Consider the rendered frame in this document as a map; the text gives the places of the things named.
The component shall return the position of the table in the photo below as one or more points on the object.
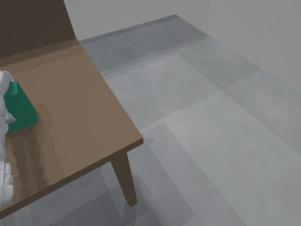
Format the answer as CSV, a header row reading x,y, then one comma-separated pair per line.
x,y
81,123

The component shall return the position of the robot left upper arm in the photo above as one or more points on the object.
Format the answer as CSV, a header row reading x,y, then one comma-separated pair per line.
x,y
6,184

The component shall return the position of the robot left hand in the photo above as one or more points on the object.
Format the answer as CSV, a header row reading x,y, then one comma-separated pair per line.
x,y
5,79

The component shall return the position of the sponge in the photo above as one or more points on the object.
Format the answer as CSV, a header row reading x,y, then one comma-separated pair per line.
x,y
19,106

